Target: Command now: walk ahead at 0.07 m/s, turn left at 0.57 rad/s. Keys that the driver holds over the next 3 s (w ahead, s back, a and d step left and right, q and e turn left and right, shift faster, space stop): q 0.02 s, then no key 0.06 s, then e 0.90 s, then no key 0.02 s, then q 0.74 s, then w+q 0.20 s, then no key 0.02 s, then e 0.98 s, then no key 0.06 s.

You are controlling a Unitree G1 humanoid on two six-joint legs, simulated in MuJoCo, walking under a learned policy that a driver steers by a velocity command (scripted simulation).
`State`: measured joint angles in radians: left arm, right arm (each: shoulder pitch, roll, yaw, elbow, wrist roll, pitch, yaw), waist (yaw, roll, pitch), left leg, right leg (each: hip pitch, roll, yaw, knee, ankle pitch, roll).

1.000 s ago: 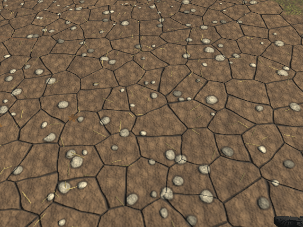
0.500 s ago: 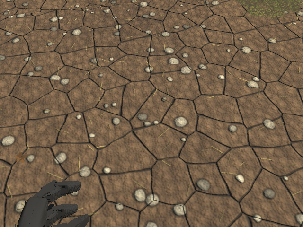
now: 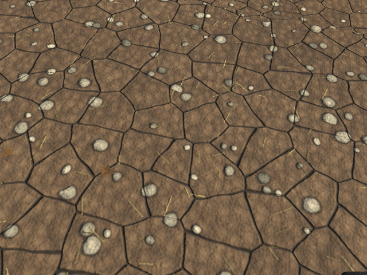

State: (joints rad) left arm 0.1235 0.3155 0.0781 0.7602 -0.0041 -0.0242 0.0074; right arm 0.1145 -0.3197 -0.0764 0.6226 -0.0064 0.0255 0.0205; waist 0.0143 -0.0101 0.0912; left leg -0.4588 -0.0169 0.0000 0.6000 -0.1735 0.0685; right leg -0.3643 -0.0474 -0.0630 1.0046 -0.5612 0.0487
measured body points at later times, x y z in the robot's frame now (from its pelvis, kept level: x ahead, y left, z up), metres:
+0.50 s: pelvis +0.05 -0.02 +0.00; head +0.08 -0.03 +0.45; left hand +0.18 +0.26 -0.10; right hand +0.20 -0.30 -0.10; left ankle +0.09 +0.08 -0.72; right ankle +0.06 -0.16 -0.72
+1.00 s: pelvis +0.04 -0.08 +0.02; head +0.08 -0.12 +0.46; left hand +0.28 +0.14 -0.06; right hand +0.09 -0.40 -0.10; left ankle +0.09 +0.07 -0.64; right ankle +0.03 -0.16 -0.72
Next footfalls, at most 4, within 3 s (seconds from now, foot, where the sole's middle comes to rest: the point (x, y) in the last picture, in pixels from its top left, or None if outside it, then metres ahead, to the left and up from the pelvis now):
0.30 right None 0.10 -0.16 -0.76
0.82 right None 0.06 -0.17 -0.76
1.24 left None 0.16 0.04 -0.76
1.72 left None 0.13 0.07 -0.76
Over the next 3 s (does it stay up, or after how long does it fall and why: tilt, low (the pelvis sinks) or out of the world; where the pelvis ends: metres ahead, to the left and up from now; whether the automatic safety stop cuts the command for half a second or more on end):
stays up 0.21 -0.03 0.01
